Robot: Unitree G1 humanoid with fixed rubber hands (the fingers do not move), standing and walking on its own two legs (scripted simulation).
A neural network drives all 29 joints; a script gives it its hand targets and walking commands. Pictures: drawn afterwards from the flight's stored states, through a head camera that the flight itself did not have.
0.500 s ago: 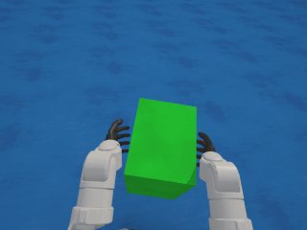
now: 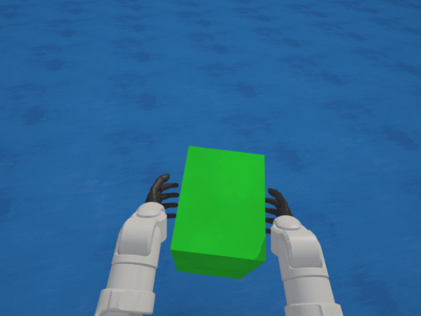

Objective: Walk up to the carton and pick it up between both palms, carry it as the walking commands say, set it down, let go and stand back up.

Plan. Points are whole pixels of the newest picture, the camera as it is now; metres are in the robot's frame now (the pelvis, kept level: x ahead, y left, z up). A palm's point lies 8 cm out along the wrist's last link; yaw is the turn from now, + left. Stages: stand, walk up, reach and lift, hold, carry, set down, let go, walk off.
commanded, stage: carry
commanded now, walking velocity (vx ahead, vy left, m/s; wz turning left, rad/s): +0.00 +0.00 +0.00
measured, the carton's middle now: (216, 218) +0.34 +0.00 -0.04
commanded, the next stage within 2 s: none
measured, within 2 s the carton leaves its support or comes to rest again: neither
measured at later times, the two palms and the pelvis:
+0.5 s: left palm (159, 211) +0.30 +0.12 +0.04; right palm (283, 226) +0.28 -0.13 +0.02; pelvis +0.00 -0.01 +0.00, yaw -1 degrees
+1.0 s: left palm (151, 214) +0.29 +0.13 +0.04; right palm (278, 232) +0.27 -0.12 +0.02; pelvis +0.00 +0.01 +0.00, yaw -2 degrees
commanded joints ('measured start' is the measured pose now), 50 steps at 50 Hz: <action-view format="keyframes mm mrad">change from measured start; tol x8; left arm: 1 -330 -964 -459 -46 -198 -79 -225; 2 -428 -1005 -511 -263 -292 -88 -213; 3 -351 -958 -440 24 -196 -86 -235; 6 -383 -984 -482 -94 -240 -113 -240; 7 -331 -962 -450 18 -196 -119 -250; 13 -442 -994 -509 -29 -221 -176 -280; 21 -398 -1014 -514 43 -205 -178 -289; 22 -410 -1008 -531 -64 -246 -176 -278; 23 -336 -1001 -501 40 -205 -168 -282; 50 -418 -1098 -544 28 -217 -196 -318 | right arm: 1 -511 933 422 -157 216 -150 232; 2 -623 986 487 -380 319 -159 218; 3 -512 955 405 -91 195 -158 238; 6 -572 961 461 -241 255 -185 238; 10 -564 973 463 -115 228 -217 266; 50 -644 1037 509 -146 231 -261 330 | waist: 1 7 -6 -339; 50 16 13 -335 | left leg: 1 302 105 -121 15 390 47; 13 272 95 -99 9 219 42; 25 310 110 -85 22 407 39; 43 296 106 -86 -44 84 23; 50 327 122 -85 -24 238 27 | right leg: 1 -26 -139 89 -71 630 -5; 4 1 -150 86 -72 729 -3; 13 5 -143 89 -97 586 -14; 22 10 -136 86 -77 716 -14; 43 -82 -119 81 -133 357 -9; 50 -71 -122 73 -99 410 3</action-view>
